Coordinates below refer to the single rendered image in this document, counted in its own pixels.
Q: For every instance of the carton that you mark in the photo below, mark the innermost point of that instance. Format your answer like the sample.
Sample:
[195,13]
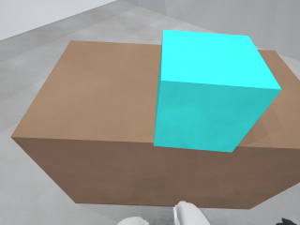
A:
[211,90]

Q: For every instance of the pedestal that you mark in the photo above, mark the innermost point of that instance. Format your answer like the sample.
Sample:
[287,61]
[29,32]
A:
[91,128]

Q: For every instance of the robot right thigh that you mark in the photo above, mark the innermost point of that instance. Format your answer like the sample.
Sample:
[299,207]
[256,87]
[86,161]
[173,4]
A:
[186,213]

